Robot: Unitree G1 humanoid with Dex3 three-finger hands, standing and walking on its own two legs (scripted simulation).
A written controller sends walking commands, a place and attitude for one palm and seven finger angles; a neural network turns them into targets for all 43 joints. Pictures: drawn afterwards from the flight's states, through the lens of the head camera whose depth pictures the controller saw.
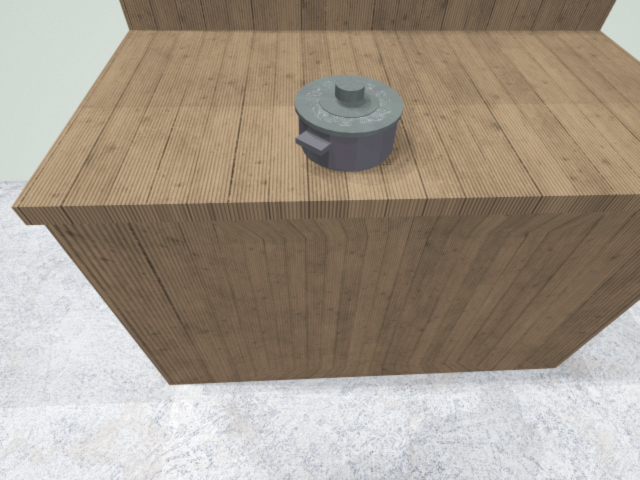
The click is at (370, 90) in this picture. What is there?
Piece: lid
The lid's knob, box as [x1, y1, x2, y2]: [335, 76, 364, 102]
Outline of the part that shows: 336,80 335,96 338,99 347,102 353,102 362,98 364,82 361,79 353,76 345,76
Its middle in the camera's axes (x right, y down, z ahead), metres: +0.05 -0.24 +0.62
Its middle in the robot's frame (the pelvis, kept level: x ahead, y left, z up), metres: +0.66 -0.01 +0.16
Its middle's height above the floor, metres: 0.93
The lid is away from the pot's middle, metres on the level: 0.00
